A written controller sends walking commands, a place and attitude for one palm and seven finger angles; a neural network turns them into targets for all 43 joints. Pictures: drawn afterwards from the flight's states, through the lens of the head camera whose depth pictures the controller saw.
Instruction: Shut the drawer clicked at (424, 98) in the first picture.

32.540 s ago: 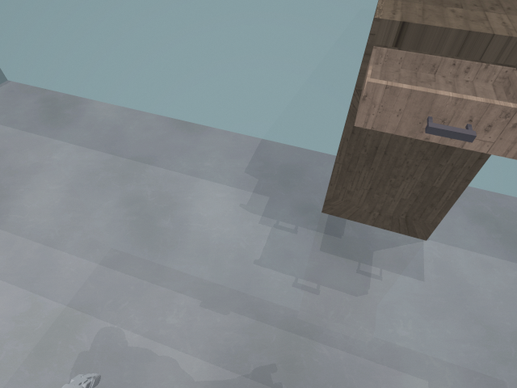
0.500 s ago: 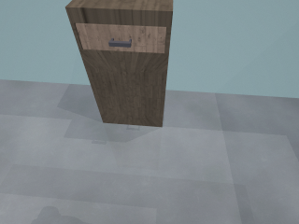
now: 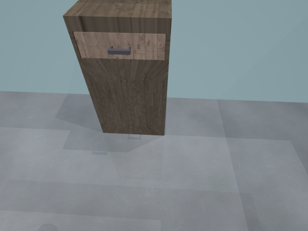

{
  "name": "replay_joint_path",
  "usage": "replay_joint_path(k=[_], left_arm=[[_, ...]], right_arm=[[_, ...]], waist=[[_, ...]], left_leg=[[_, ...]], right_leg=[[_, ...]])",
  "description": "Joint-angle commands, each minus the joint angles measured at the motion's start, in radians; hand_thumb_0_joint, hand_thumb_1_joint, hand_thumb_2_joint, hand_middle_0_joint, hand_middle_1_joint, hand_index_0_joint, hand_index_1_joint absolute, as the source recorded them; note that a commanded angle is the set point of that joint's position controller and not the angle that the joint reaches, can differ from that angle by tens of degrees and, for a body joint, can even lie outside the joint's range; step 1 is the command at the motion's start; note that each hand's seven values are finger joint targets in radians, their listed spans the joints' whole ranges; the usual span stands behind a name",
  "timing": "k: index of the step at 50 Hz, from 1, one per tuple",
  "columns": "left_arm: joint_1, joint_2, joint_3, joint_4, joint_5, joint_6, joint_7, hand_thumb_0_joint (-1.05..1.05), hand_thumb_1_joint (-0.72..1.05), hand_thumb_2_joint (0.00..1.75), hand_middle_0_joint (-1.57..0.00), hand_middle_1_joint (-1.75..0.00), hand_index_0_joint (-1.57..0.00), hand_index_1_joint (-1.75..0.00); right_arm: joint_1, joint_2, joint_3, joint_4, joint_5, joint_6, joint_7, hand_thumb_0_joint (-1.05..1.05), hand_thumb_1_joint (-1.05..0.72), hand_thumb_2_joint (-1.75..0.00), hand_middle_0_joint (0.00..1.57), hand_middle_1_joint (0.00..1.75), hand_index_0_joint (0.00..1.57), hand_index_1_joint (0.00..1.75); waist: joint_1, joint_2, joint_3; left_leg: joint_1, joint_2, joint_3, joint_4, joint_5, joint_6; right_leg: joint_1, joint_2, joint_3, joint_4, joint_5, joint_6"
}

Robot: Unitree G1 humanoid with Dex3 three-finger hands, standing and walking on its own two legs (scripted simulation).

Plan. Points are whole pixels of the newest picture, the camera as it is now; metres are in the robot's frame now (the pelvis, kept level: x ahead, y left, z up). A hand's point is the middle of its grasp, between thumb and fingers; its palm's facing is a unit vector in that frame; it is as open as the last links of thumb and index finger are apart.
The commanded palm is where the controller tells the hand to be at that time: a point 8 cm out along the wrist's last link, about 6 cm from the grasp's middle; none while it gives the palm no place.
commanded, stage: look to check the result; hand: left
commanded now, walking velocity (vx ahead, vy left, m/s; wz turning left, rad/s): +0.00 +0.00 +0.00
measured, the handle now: (119, 49) +0.93 +0.22 -0.01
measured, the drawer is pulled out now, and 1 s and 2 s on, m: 0.00 0.00 0.00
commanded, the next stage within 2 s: stand and wait in 0.58 s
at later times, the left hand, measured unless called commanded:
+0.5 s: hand out of the picture +0.08 +0.23 -0.16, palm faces +0.00 -0.95 -0.33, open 7.4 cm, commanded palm none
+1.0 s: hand out of the picture +0.12 +0.23 -0.15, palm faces -0.01 -0.94 -0.34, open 7.4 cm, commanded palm none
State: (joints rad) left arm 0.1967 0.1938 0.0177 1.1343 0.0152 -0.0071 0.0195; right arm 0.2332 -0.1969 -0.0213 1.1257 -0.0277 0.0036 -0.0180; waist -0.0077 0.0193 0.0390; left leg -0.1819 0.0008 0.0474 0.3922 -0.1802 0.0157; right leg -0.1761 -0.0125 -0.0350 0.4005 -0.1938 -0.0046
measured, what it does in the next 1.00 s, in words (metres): stands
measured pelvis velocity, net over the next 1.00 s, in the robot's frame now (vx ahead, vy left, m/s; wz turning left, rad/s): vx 0.04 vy -0.01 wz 0.00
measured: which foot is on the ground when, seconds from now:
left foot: down 0.00-1.00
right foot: down 0.00-1.00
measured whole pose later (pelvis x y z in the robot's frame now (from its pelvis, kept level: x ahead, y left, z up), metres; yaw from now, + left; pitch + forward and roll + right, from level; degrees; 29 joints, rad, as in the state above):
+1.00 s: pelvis +0.04 -0.01 +0.00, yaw +0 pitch -1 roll +0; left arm 0.10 0.31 0.02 1.13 0.01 -0.02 0.01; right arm 0.11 -0.32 -0.01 1.13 -0.02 0.00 -0.01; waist -0.01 0.02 0.05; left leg -0.10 0.02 0.04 0.31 -0.19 -0.01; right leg -0.09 0.01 -0.04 0.31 -0.20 -0.02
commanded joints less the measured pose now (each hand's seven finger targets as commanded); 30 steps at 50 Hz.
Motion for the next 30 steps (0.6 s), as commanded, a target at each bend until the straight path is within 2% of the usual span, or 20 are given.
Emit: replay_joint_path(k=[1,9,16,21,25,30], left_arm=[[0.003,0.172,0.034,-0.041,0.0,-0.012,0.005,0.0,0.9,0.9,-0.2,-0.3,-0.2,-0.3],[-0.038,0.217,0.038,-0.04,-0.001,-0.018,0.003,0.0,0.9,0.9,-0.2,-0.3,-0.2,-0.3],[-0.073,0.253,0.037,-0.042,-0.002,-0.021,0.001,0.0,0.9,0.9,-0.2,-0.3,-0.2,-0.3],[-0.093,0.279,0.036,-0.047,-0.003,-0.025,0.0,0.0,0.9,0.9,-0.2,-0.3,-0.2,-0.3],[-0.111,0.291,0.037,-0.05,-0.003,-0.025,-0.001,0.0,0.9,0.9,-0.2,-0.3,-0.2,-0.3],[-0.123,0.304,0.037,-0.053,-0.003,-0.026,-0.002,0.0,0.9,0.9,-0.2,-0.3,-0.2,-0.3]], right_arm=[[0.011,-0.15,-0.026,-0.037,0.005,-0.017,-0.008,0.0,-0.9,-0.9,0.2,0.3,0.2,0.3],[-0.032,-0.194,-0.026,-0.037,0.007,-0.02,-0.006,0.0,-0.9,-0.9,0.2,0.3,0.2,0.3],[-0.071,-0.234,-0.027,-0.037,0.006,-0.016,-0.002,0.0,-0.9,-0.9,0.2,0.3,0.2,0.3],[-0.098,-0.26,-0.028,-0.045,0.006,-0.018,0.0,0.0,-0.9,-0.9,0.2,0.3,0.2,0.3],[-0.119,-0.275,-0.026,-0.047,0.007,-0.018,0.002,0.0,-0.9,-0.9,0.2,0.3,0.2,0.3],[-0.136,-0.29,-0.024,-0.052,0.007,-0.019,0.002,0.0,-0.9,-0.9,0.2,0.3,0.2,0.3]], waist=[[0.002,0.0,0.008],[0.002,-0.004,-0.019],[-0.001,-0.017,-0.026],[-0.003,-0.022,-0.055],[-0.002,-0.001,-0.046],[-0.002,-0.009,-0.057]], left_leg=[[0.0,0.112,-0.118,-0.1,0.003,0.018],[0.032,0.12,-0.115,-0.096,0.081,0.015],[0.052,0.12,-0.114,-0.102,0.073,0.01],[0.077,0.123,-0.114,-0.098,0.109,0.008],[0.078,0.126,-0.113,-0.108,0.115,0.006],[0.09,0.128,-0.113,-0.11,0.131,0.004]], right_leg=[[-0.029,-0.096,0.088,-0.091,-0.012,-0.038],[0.005,-0.107,0.087,-0.096,0.058,-0.04],[0.012,-0.113,0.098,-0.124,0.05,-0.04],[0.034,-0.117,0.099,-0.126,0.105,-0.039],[0.039,-0.119,0.103,-0.13,0.12,-0.038],[0.05,-0.12,0.101,-0.133,0.139,-0.036]])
